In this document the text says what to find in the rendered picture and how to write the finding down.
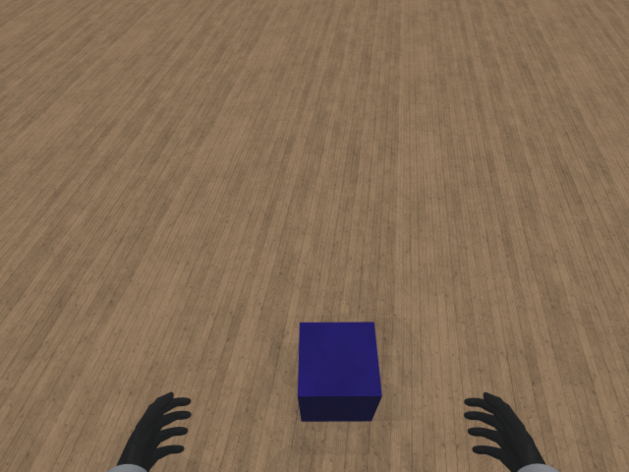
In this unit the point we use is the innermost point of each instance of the right robot hand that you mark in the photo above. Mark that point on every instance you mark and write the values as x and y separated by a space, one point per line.
518 449

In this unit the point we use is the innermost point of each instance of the left robot hand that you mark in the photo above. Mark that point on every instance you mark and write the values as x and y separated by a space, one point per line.
141 448

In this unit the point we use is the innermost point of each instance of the carton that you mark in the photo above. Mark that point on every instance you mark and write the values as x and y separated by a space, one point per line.
338 377

